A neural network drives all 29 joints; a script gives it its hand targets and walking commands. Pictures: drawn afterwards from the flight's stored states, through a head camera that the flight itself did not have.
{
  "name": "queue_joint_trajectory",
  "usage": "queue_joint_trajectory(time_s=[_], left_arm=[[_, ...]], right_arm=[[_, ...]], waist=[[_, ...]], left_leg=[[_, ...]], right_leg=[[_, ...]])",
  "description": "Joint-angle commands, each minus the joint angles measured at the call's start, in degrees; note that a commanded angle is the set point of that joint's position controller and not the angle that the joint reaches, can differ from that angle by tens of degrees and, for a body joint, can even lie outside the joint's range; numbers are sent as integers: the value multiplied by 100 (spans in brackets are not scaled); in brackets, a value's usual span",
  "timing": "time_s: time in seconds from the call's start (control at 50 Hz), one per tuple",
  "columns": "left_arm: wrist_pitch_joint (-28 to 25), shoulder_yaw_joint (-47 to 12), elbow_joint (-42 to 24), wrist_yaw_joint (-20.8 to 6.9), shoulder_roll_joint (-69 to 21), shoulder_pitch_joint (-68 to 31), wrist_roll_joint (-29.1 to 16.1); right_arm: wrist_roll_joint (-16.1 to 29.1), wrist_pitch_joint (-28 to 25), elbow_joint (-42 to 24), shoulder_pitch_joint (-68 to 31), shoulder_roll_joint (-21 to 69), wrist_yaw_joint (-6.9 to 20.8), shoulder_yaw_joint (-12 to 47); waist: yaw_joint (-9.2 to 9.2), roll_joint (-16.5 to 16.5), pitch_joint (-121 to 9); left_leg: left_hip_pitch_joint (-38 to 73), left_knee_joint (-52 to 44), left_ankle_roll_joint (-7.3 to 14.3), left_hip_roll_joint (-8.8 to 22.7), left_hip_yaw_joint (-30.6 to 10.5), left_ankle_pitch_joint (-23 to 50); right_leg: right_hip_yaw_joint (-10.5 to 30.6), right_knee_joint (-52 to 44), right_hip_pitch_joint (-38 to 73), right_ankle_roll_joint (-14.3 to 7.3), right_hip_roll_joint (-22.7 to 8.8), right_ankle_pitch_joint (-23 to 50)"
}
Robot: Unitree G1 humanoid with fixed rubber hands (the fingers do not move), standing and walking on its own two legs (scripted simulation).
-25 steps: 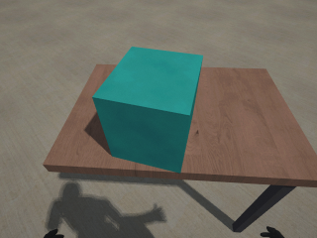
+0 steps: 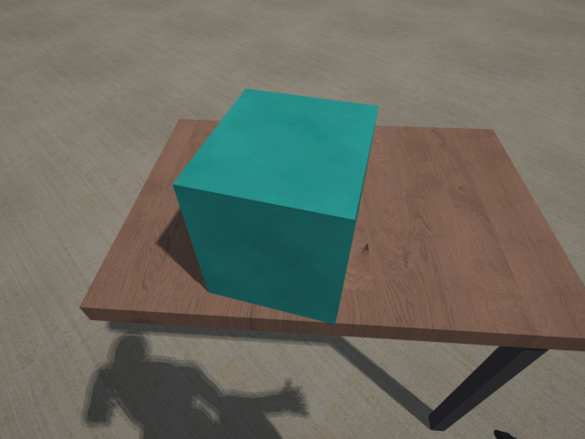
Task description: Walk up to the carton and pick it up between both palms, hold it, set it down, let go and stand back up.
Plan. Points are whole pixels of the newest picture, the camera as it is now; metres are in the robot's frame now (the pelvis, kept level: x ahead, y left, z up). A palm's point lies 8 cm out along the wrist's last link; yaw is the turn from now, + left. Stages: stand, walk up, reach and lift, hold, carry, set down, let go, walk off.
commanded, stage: stand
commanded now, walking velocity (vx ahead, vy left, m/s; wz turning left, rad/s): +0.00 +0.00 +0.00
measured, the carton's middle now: (289, 203) +0.46 +0.01 +0.07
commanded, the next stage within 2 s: none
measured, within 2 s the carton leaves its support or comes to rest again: neither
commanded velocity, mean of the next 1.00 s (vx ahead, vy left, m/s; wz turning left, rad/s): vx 0.00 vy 0.00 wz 0.00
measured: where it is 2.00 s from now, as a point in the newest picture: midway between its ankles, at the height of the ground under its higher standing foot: outside the picture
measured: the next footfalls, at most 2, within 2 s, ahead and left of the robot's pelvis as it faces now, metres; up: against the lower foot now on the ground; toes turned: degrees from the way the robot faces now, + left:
none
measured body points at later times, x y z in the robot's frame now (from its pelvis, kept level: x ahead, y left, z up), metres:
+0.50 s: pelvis +0.00 +0.00 +0.00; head +0.01 +0.00 +0.45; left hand +0.10 +0.31 -0.11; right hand +0.09 -0.31 -0.12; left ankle +0.00 +0.12 -0.75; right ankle +0.01 -0.13 -0.75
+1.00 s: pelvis +0.00 +0.00 +0.00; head +0.01 -0.01 +0.45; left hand +0.09 +0.32 -0.11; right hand +0.09 -0.31 -0.12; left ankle +0.00 +0.12 -0.75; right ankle +0.01 -0.13 -0.75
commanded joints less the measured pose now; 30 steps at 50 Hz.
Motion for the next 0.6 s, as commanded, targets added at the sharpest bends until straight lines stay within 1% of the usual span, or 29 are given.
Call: queue_joint_trajectory(time_s=[0.0, 0.02, 0.04, 0.06, 0.08, 0.1, 0.12, 0.14, 0.16, 0.18, 0.2, 0.22, 0.24, 0.26, 0.28, 0.3, 0.32, 0.36, 0.38, 0.4, 0.42, 0.44, 0.46, 0.48, 0.5, 0.52, 0.54, 0.56, 0.58], left_arm=[[-59, 222, -296, 1, 1123, -175, 18], [-80, 182, -207, 37, 923, -115, -12], [-114, 221, -215, 66, 1111, -173, -7], [-85, 184, -235, 80, 946, -230, -31], [-84, 196, -208, 65, 948, -271, -23], [-72, 189, -275, 44, 1038, -226, -10], [-59, 261, -224, 32, 1183, -266, -12], [-36, 232, -179, 24, 968, -183, -56], [-33, 229, -146, 49, 1056, -156, -11], [-54, 241, -146, 41, 1038, -110, 14], [-54, 233, -96, 57, 1038, -53, -12], [-63, 246, -134, 67, 1030, -215, -1], [-68, 243, -114, 92, 1050, -167, 25], [-56, 234, -137, 80, 1018, -149, -22], [-87, 224, -81, 75, 1020, -97, -22], [-79, 210, -119, 52, 908, -140, -18], [-87, 228, -141, 86, 972, -178, 3], [-83, 215, -107, 73, 964, -31, -32], [-64, 229, -136, 81, 981, -224, 3], [-72, 237, -146, 56, 967, -219, -5], [-100, 227, -120, 82, 1005, -136, -1], [-101, 287, -67, 74, 1148, -14, -8], [-78, 270, -106, 95, 1110, 0, -30], [-45, 232, -13, 85, 966, 100, -35], [-23, 278, -101, 131, 1179, -145, 25], [-25, 286, -36, 94, 1034, -126, 4], [-32, 234, -97, 82, 965, -131, 8], [-35, 269, -81, 94, 1066, -200, -11], [-53, 212, -38, 44, 1012, -115, -39]], right_arm=[[15, -84, -224, 53, -1058, -51, -213], [57, -103, -260, -80, -1031, -68, -220], [-41, -68, -239, -156, -902, -56, -182], [5, -56, -262, -218, -962, -60, -176], [-1, -42, -178, -61, -969, -49, -197], [-20, -59, -190, -25, -1160, -51, -239], [-60, -44, -204, -249, -1121, -36, -234], [-13, -66, -196, -159, -1023, -55, -200], [53, -76, -150, 20, -971, -33, -194], [64, -76, -82, -93, -992, -52, -194], [5, -107, -146, -160, -997, -61, -188], [61, -91, -115, -131, -1026, -46, -197], [2, -59, -79, 9, -886, -50, -162], [12, -65, -126, -96, -975, -51, -172], [-8, -76, -107, -154, -860, -67, -152], [26, -70, -91, -201, -992, -68, -176], [8, -86, -120, -150, -995, -56, -216], [29, -109, -60, 57, -1002, -91, -224], [32, -78, -88, -94, -906, -62, -177], [-12, -120, -89, -54, -1067, -94, -203], [54, -81, -56, -86, -889, -61, -148], [34, -56, -15, 113, -909, -43, -183], [9, -55, -67, -25, -936, -21, -172], [40, -71, -23, 107, -917, -46, -172], [10, -52, -120, -175, -963, -47, -187], [31, -68, -100, -154, -981, -58, -180], [10, -61, -75, 43, -1071, -99, -199], [35, -72, -53, -127, -1109, -103, -215], [-4, -104, -116, -24, -974, -98, -203]], waist=[[-27, -123, -415], [-11, 68, -386], [-29, 69, -298], [-39, 43, -244], [-76, 21, -367], [-30, -82, -333], [24, 35, -287], [-6, -65, -321], [-59, -93, -429], [12, -260, -79], [69, -250, -172], [-39, 161, -280], [-20, 122, -238], [-27, 56, -131], [49, -74, -412], [61, 5, -291], [4, -128, -200], [-55, 136, -338], [23, -93, -232], [0, -153, -256], [-1, -48, -265], [21, -144, -183], [74, -51, -201], [-17, -83, -123], [11, -156, -153], [-25, 38, -236], [0, 255, -302], [-19, 212, -104], [-75, -10, -377]], left_leg=[[172, -277, 98, 741, -480, 401], [121, -312, 146, 764, -508, 544], [110, -354, 117, 727, -450, 575], [169, -361, 111, 730, -442, 772], [229, -234, 130, 738, -457, 802], [149, -248, 132, 758, -470, 689], [-22, -300, 108, 738, -404, 824], [74, -265, 136, 763, -382, 820], [166, -381, 80, 724, -464, 489], [-160, -445, 136, 790, -564, 381], [-37, -494, 126, 759, -531, 355], [75, -415, 147, 770, -453, 474], [131, -387, 149, 732, -429, 748], [24, -450, 173, 786, -516, 638], [196, -465, 143, 804, -554, 711], [121, -399, 91, 786, -511, 700], [56, -420, 131, 782, -494, 546], [184, -415, 185, 764, -465, 725], [71, -418, 107, 735, -430, 775], [-11, -429, 161, 789, -496, 683], [235, -494, 109, 786, -425, 781], [117, -502, 112, 780, -489, 609], [59, -506, 130, 775, -462, 598], [22, -523, 153, 724, -445, 664], [158, -484, 113, 799, -483, 738], [219, -399, 95, 844, -410, 768], [102, -457, 109, 742, -429, 770], [5, -472, 158, 799, -475, 673], [306, -430, 193, 836, -495, 822]], right_leg=[[429, -309, -121, -185, -687, 576], [378, -334, -22, -174, -680, 654], [473, -347, -142, -194, -713, 655], [444, -360, -241, -187, -662, 679], [413, -380, -95, -222, -723, 829], [396, -273, -64, -224, -706, 735], [426, -224, 11, -214, -727, 883], [414, -413, 4, -210, -719, 941], [359, -339, -50, -198, -661, 575], [340, -378, -22, -128, -616, 569], [363, -441, 66, -147, -681, 495], [476, -387, -15, -196, -719, 740], [397, -350, -47, -165, -677, 725], [354, -369, -57, -161, -672, 710], [376, -359, 41, -174, -708, 655], [359, -375, -22, -180, -673, 810], [412, -386, 58, -170, -760, 768], [448, -403, 62, -197, -719, 899], [386, -314, 110, -196, -679, 964], [433, -417, 141, -185, -749, 947], [390, -340, -18, -146, -696, 948], [403, -354, -13, -129, -683, 594], [397, -372, 15, -152, -694, 607], [357, -433, 27, -144, -706, 718], [382, -316, -88, -129, -721, 735], [406, -446, -41, -163, -745, 811], [403, -368, 86, -203, -718, 767], [468, -445, -15, -196, -732, 821], [410, -391, 42, -225, -737, 764]])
